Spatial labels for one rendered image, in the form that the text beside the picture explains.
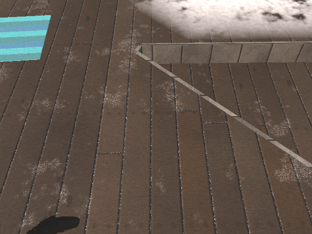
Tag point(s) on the robot left hand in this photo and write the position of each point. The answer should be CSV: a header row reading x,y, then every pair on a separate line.
x,y
54,225

